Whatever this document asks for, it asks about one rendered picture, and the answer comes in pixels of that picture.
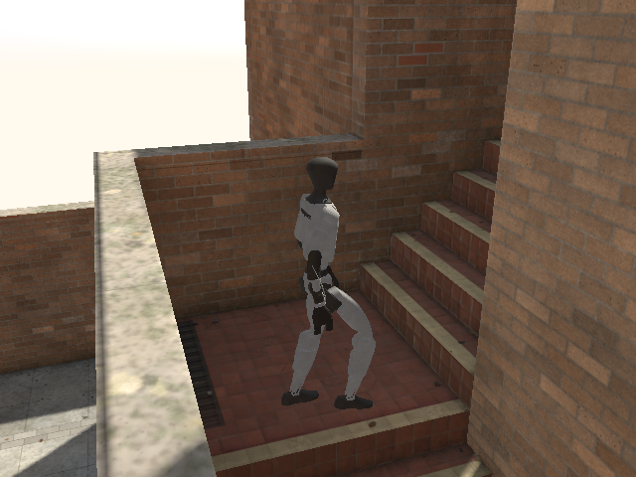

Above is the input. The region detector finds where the right robot upper arm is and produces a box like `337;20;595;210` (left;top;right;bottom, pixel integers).
304;204;340;260

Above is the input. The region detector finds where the robot left hand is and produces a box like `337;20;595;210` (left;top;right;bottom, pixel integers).
327;265;339;287

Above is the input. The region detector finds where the robot right hand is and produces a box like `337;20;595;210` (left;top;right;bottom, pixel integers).
312;305;333;335

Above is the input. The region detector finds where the robot right shin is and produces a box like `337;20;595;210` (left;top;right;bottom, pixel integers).
345;338;376;400

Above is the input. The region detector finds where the robot right forearm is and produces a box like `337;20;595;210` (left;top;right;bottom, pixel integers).
305;250;326;308

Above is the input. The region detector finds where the left robot upper arm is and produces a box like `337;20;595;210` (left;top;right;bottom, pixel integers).
294;194;310;242

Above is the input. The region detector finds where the robot torso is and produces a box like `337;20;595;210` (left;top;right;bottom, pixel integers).
301;199;339;296

